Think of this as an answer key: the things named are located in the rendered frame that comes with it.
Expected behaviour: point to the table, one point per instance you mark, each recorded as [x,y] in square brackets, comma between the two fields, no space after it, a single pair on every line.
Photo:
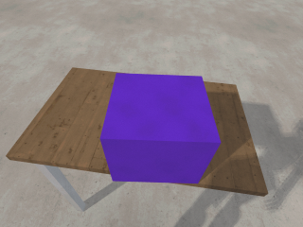
[66,133]

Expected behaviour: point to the carton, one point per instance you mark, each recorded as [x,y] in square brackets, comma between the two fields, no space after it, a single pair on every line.
[158,129]

